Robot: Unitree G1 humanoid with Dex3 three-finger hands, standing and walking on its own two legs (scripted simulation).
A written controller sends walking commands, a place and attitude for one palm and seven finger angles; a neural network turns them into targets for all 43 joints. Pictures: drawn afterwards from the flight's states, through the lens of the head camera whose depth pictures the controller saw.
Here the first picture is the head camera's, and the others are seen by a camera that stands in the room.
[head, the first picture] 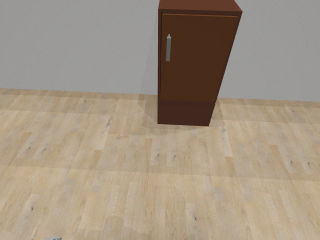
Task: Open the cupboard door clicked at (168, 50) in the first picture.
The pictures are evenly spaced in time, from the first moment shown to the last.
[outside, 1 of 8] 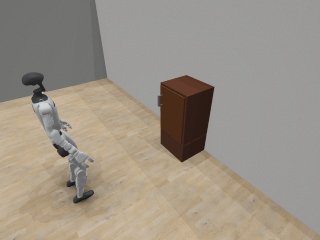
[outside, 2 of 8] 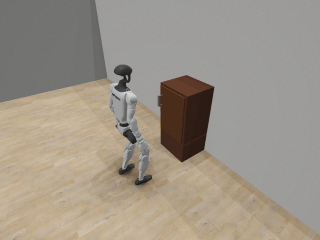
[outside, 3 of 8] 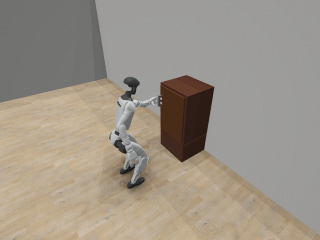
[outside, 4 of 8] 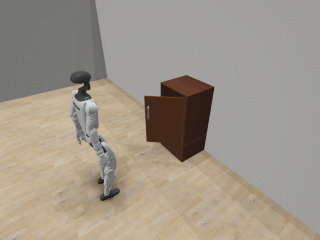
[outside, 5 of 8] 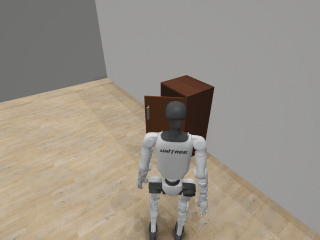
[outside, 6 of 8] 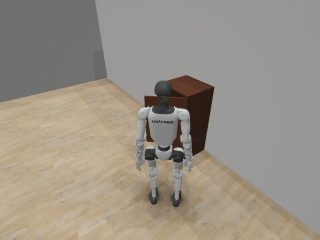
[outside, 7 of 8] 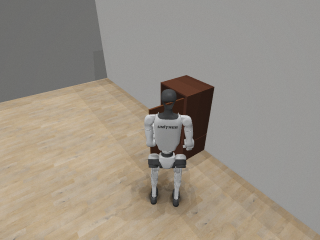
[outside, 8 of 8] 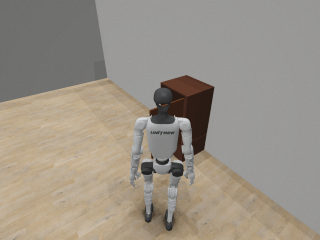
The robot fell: no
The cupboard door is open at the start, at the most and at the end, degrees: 0 91 90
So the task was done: yes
